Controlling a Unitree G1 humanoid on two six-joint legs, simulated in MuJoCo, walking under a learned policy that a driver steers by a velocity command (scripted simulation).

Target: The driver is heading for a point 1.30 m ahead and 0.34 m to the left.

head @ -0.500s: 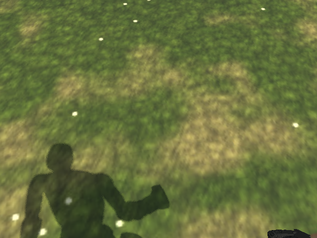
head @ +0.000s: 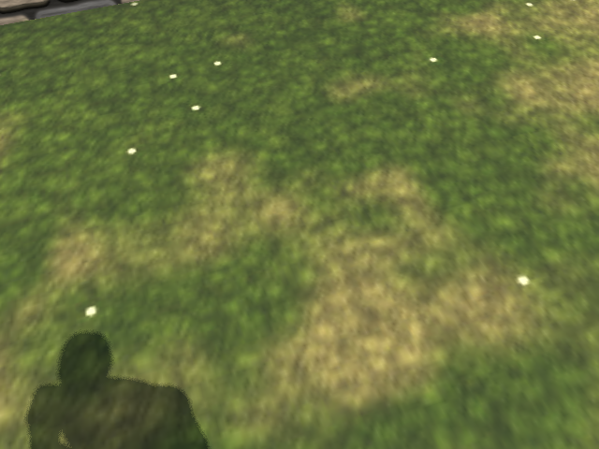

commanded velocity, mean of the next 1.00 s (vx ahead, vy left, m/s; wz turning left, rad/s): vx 0.01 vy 0.00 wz -0.01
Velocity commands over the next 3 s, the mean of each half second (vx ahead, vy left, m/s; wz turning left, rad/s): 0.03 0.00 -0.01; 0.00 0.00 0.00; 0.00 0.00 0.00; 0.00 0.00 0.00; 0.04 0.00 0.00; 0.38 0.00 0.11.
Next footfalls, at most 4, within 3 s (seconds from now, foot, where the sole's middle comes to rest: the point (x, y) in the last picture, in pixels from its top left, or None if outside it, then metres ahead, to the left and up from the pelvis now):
2.74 right None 0.24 -0.11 -0.78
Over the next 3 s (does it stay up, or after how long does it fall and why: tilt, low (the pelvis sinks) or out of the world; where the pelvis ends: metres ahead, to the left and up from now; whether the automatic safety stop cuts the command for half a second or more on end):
stays up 0.24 -0.04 0.01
